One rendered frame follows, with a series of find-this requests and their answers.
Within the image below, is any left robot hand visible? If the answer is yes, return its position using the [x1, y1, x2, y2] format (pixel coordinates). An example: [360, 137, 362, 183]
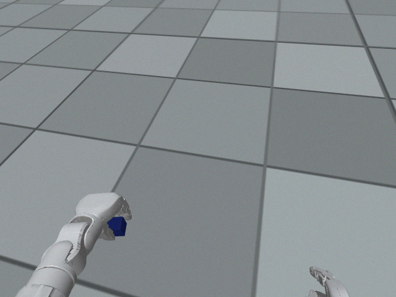
[75, 192, 132, 241]

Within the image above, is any right robot hand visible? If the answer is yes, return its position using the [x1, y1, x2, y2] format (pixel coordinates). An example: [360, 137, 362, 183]
[305, 267, 350, 297]

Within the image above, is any small box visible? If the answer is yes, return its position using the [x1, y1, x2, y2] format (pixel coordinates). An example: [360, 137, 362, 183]
[107, 217, 127, 236]

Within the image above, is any left robot arm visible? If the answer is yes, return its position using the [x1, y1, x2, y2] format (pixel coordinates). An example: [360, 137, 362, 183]
[15, 213, 103, 297]

